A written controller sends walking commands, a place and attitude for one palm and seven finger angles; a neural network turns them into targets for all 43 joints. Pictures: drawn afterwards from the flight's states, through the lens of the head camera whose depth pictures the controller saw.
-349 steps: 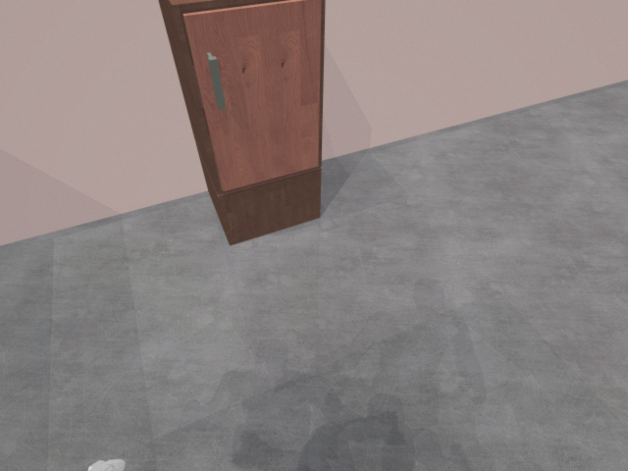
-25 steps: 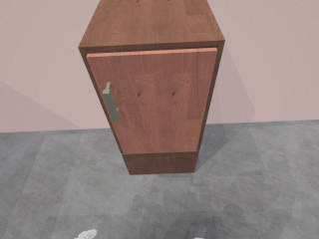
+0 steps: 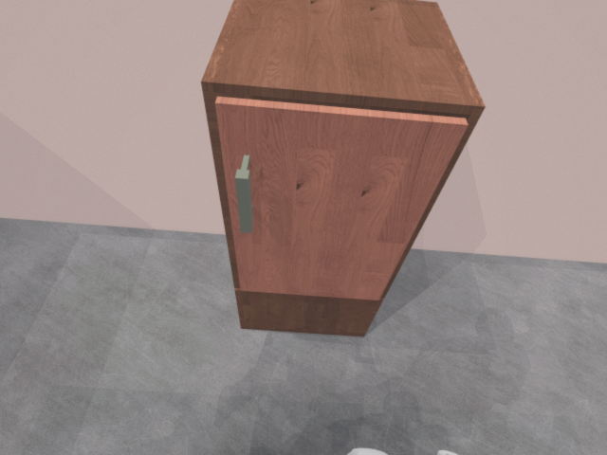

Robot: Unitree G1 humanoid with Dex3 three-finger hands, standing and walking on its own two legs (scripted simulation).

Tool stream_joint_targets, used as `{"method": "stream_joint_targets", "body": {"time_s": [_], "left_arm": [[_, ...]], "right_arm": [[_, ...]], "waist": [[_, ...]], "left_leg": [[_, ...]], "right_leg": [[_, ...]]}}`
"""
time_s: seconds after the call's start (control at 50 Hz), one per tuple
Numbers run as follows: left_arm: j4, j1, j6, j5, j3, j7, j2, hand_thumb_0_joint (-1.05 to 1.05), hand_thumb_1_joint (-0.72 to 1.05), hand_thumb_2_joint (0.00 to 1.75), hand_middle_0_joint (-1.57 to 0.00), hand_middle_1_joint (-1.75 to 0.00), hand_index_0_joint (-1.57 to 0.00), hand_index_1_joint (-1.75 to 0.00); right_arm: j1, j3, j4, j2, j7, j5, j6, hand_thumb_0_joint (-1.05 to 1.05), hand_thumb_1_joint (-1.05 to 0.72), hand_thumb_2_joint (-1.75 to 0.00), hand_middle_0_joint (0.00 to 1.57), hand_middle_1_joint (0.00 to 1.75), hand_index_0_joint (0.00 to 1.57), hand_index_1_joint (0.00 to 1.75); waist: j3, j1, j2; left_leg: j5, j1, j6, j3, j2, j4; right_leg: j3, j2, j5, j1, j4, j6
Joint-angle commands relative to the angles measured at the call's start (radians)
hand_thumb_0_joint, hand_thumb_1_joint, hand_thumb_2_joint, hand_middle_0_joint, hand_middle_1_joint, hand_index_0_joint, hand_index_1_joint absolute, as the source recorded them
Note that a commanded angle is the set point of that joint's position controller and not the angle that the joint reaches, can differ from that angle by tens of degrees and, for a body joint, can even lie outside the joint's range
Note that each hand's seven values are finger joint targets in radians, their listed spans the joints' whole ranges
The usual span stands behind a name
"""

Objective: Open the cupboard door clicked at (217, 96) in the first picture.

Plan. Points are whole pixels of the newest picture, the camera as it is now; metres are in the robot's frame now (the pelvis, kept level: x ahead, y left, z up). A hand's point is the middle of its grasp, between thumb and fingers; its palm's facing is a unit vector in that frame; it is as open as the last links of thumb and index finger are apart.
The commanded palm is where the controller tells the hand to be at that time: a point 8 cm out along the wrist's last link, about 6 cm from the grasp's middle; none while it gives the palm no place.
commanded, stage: come to a stop and stand still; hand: left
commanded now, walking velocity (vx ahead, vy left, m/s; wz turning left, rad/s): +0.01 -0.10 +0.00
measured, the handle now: (246, 195) +0.53 +0.15 -0.03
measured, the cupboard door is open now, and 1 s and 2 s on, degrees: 0 0 0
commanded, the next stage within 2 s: look again from close up in 0.62 s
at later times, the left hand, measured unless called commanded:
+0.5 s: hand out of the picture -0.04 +0.12 -0.18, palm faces +0.01 -0.98 -0.18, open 7.4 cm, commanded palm none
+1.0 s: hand out of the picture -0.01 +0.16 -0.18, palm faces +0.03 -0.98 -0.20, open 7.4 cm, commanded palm none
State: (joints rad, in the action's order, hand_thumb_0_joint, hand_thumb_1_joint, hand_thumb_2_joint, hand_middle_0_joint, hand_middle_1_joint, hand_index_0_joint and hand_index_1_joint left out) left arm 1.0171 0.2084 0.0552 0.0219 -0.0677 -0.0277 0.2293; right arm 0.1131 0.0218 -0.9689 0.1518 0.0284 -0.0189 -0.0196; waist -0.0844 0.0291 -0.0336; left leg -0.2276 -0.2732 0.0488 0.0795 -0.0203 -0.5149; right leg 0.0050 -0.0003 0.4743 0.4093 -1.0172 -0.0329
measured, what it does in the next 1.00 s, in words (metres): steps on the spot: right foot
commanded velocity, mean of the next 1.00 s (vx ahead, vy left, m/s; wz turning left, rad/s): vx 0.00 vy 0.00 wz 0.00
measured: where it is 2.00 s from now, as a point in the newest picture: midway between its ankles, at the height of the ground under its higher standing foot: outside the picture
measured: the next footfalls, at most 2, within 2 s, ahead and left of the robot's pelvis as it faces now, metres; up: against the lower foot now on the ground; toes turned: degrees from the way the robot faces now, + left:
right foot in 0.28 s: -0.03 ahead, -0.16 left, +0.00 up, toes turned -3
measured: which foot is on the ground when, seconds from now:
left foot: down 0.00-1.00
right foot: up 0.00-0.26, down 0.28-1.00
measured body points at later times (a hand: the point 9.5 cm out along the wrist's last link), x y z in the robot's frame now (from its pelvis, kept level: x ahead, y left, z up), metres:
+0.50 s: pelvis -0.05 -0.05 +0.00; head -0.07 -0.06 +0.45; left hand -0.04 +0.17 -0.16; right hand -0.10 -0.27 -0.17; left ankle +0.03 +0.09 -0.74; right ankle -0.07 -0.16 -0.74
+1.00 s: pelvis -0.03 -0.02 -0.01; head -0.04 -0.01 +0.44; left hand -0.01 +0.21 -0.17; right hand -0.01 -0.25 -0.16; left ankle +0.03 +0.09 -0.74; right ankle -0.07 -0.16 -0.74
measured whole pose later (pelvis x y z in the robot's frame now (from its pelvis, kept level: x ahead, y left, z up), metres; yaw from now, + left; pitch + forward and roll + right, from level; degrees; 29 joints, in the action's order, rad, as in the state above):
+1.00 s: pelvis -0.03 -0.02 -0.01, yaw +0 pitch -2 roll -1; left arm 0.99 0.32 0.01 0.03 -0.02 -0.04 0.15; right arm 0.30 0.03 -1.00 0.17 0.03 -0.02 -0.01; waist -0.01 -0.01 0.02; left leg -0.24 -0.35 0.02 0.05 -0.05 -0.63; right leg -0.05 -0.03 0.38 0.16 -0.57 -0.03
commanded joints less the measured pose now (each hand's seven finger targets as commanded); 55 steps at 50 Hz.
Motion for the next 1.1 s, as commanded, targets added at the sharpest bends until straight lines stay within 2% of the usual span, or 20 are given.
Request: {"method": "stream_joint_targets", "body": {"time_s": [0.0,0.12,0.18,0.22,0.24,0.26,0.3,0.38,0.42,0.5,0.68,0.7,0.72,0.74,0.76,0.8,0.86,0.9,0.96,1.08], "left_arm": [[-0.031,0.068,-0.013,-0.005,-0.002,0.002,0.053,0.0,0.9,0.9,-0.2,-0.3,-0.2,-0.3],[-0.021,0.028,-0.017,-0.006,0.022,0.008,0.012,0.0,0.9,0.9,-0.2,-0.3,-0.2,-0.3],[0.022,0.104,-0.025,-0.008,0.027,0.004,0.003,0.0,0.9,0.9,-0.2,-0.3,-0.2,-0.3],[0.05,0.155,-0.041,-0.005,0.027,-0.002,0.03,0.0,0.9,0.9,-0.2,-0.3,-0.2,-0.3],[0.05,0.139,-0.05,-0.003,0.027,-0.006,0.065,0.0,0.9,0.9,-0.2,-0.3,-0.2,-0.3],[0.041,0.103,-0.052,-0.006,0.028,-0.006,0.097,0.0,0.9,0.9,-0.2,-0.3,-0.2,-0.3],[0.033,0.04,-0.056,-0.006,0.027,-0.007,0.095,0.0,0.9,0.9,-0.2,-0.3,-0.2,-0.3],[0.049,0.053,-0.057,-0.017,0.039,-0.007,0.036,0.0,0.9,0.9,-0.2,-0.3,-0.2,-0.3],[0.057,0.07,-0.053,-0.016,0.037,-0.008,0.028,0.0,0.9,0.9,-0.2,-0.3,-0.2,-0.3],[0.066,0.079,-0.045,-0.013,0.034,-0.009,0.02,0.0,0.9,0.9,-0.2,-0.3,-0.2,-0.3],[0.099,0.163,-0.051,-0.017,0.037,-0.008,-0.038,0.0,0.9,0.9,-0.2,-0.3,-0.2,-0.3],[0.0,0.142,-0.079,0.01,0.055,-0.009,0.142,0.0,0.9,0.9,-0.2,-0.3,-0.2,-0.3],[0.008,0.133,-0.082,0.001,0.03,-0.014,0.057,0.0,0.9,0.9,-0.2,-0.3,-0.2,-0.3],[-0.003,0.134,-0.087,-0.004,0.041,-0.017,0.039,0.0,0.9,0.9,-0.2,-0.3,-0.2,-0.3],[-0.014,0.137,-0.084,-0.007,0.035,-0.019,0.028,0.0,0.9,0.9,-0.2,-0.3,-0.2,-0.3],[-0.03,0.148,-0.074,-0.005,0.038,-0.019,0.02,0.0,0.9,0.9,-0.2,-0.3,-0.2,-0.3],[-0.051,0.17,-0.062,-0.001,0.033,-0.02,0.001,0.0,0.9,0.9,-0.2,-0.3,-0.2,-0.3],[-0.059,0.21,-0.06,0.002,0.037,-0.022,0.001,0.0,0.9,0.9,-0.2,-0.3,-0.2,-0.3],[-0.079,0.201,-0.053,0.002,0.031,-0.021,0.013,0.0,0.9,0.9,-0.2,-0.3,-0.2,-0.3],[-0.111,0.185,-0.05,0.005,0.031,-0.013,0.047,0.0,0.9,0.9,-0.2,-0.3,-0.2,-0.3]], "right_arm": [[0.061,0.037,0.029,0.163,0.02,0.005,0.024,0.0,-0.9,-0.9,0.2,0.3,0.2,0.3],[0.13,0.052,-0.026,0.18,0.008,-0.002,0.015,0.0,-0.9,-0.9,0.2,0.3,0.2,0.3],[0.125,0.056,-0.044,0.181,0.001,0.003,0.014,0.0,-0.9,-0.9,0.2,0.3,0.2,0.3],[0.124,0.047,-0.052,0.136,-0.005,0.012,0.015,0.0,-0.9,-0.9,0.2,0.3,0.2,0.3],[0.124,0.038,-0.05,0.095,-0.009,0.017,0.012,0.0,-0.9,-0.9,0.2,0.3,0.2,0.3],[0.129,0.025,-0.049,0.067,-0.015,0.017,0.01,0.0,-0.9,-0.9,0.2,0.3,0.2,0.3],[0.133,0.023,-0.068,0.07,-0.017,0.003,-0.006,0.0,-0.9,-0.9,0.2,0.3,0.2,0.3],[0.242,0.01,-0.138,0.06,-0.009,0.002,0.008,0.0,-0.9,-0.9,0.2,0.3,0.2,0.3],[0.254,0.012,-0.152,0.062,-0.007,0.002,0.005,0.0,-0.9,-0.9,0.2,0.3,0.2,0.3],[0.293,0.01,-0.17,0.041,-0.003,0.0,-0.003,0.0,-0.9,-0.9,0.2,0.3,0.2,0.3],[0.319,0.009,-0.18,0.024,0.01,0.003,0.02,0.0,-0.9,-0.9,0.2,0.3,0.2,0.3],[0.25,0.003,-0.053,0.144,-0.009,-0.004,0.021,0.0,-0.9,-0.9,0.2,0.3,0.2,0.3],[0.245,0.017,-0.027,0.094,-0.001,-0.01,0.04,0.0,-0.9,-0.9,0.2,0.3,0.2,0.3],[0.293,0.005,-0.03,0.047,0.004,-0.01,0.043,0.0,-0.9,-0.9,0.2,0.3,0.2,0.3],[0.314,0.005,-0.025,0.036,0.007,-0.009,0.04,0.0,-0.9,-0.9,0.2,0.3,0.2,0.3],[0.304,0.0,-0.001,0.039,0.005,-0.011,0.033,0.0,-0.9,-0.9,0.2,0.3,0.2,0.3],[0.305,0.014,0.005,0.072,0.007,-0.004,0.036,0.0,-0.9,-0.9,0.2,0.3,0.2,0.3],[0.29,0.018,0.015,0.102,0.008,-0.001,0.036,0.0,-0.9,-0.9,0.2,0.3,0.2,0.3],[0.249,0.03,0.03,0.126,0.006,-0.001,0.028,0.0,-0.9,-0.9,0.2,0.3,0.2,0.3],[0.176,0.032,0.07,0.159,-0.007,-0.004,0.022,0.0,-0.9,-0.9,0.2,0.3,0.2,0.3]], "waist": [[0.134,-0.025,0.153],[0.121,-0.07,0.204],[0.127,-0.042,0.193],[0.099,-0.021,0.107],[0.069,-0.034,0.017],[0.057,-0.049,-0.024],[-0.038,-0.05,-0.222],[-0.047,-0.066,-0.062],[-0.062,-0.06,-0.023],[-0.117,-0.06,-0.006],[-0.037,-0.035,0.057],[-0.161,-0.05,0.001],[0.032,-0.045,0.105],[0.154,-0.06,0.086],[0.182,-0.06,0.033],[0.116,-0.055,-0.043],[0.054,-0.046,0.058],[0.077,-0.033,0.093],[0.037,-0.036,0.05],[0.013,-0.036,0.073]], "left_leg": [[0.447,0.162,0.118,-0.199,-0.264,0.208],[0.198,0.18,0.11,-0.244,-0.262,0.255],[0.067,0.116,0.071,-0.226,-0.222,0.251],[-0.013,0.018,-0.002,-0.156,-0.147,0.189],[-0.062,-0.014,-0.047,-0.101,-0.088,0.129],[-0.072,0.022,-0.066,-0.068,-0.051,0.104],[-0.053,0.071,-0.065,-0.054,-0.044,0.034],[0.057,0.11,-0.059,-0.069,-0.061,0.08],[0.006,0.094,-0.064,-0.07,-0.066,0.084],[-0.051,0.07,-0.064,-0.069,-0.064,0.063],[-0.037,0.018,-0.047,-0.118,-0.082,0.15],[0.008,-0.052,-0.048,-0.122,-0.041,0.051],[0.073,0.001,-0.047,-0.095,-0.059,-0.031],[0.135,0.016,-0.045,-0.101,-0.048,-0.072],[0.117,-0.003,-0.043,-0.09,-0.042,-0.081],[0.086,-0.014,-0.035,-0.075,-0.037,-0.08],[0.241,0.001,-0.017,-0.105,-0.084,-0.025],[0.365,0.032,0.0,-0.131,-0.114,-0.027],[0.247,0.002,0.002,-0.131,-0.107,0.006],[-0.012,-0.025,-0.005,-0.142,-0.089,0.09]], "right_leg": [[0.036,-0.039,-0.034,0.032,-0.015,-0.021],[-0.027,-0.05,0.024,-0.074,0.302,-0.008],[-0.062,-0.035,-0.106,-0.193,0.497,0.008],[-0.017,-0.078,-0.23,-0.309,0.704,0.027],[0.097,-0.172,-0.178,-0.271,0.751,0.067],[0.138,-0.241,-0.1,-0.18,0.791,0.1],[0.155,-0.221,0.096,0.01,0.866,0.107],[0.077,-0.151,-0.024,-0.018,0.776,0.087],[0.076,-0.141,0.043,-0.011,0.781,0.082],[0.088,-0.137,0.14,0.049,0.796,0.088],[0.034,-0.09,-0.072,-0.106,0.695,0.069],[0.02,-0.075,-0.174,-0.087,0.709,0.069],[0.065,-0.144,-0.2,-0.105,0.648,0.089],[0.072,-0.152,-0.316,-0.187,0.631,0.103],[0.074,-0.159,-0.338,-0.209,0.622,0.11],[0.065,-0.152,-0.363,-0.168,0.615,0.112],[0.005,-0.09,-0.368,-0.146,0.542,0.084],[-0.014,-0.068,-0.356,-0.156,0.52,0.068],[-0.011,-0.067,-0.302,-0.141,0.53,0.062],[-0.001,-0.07,-0.204,-0.125,0.565,0.057]]}}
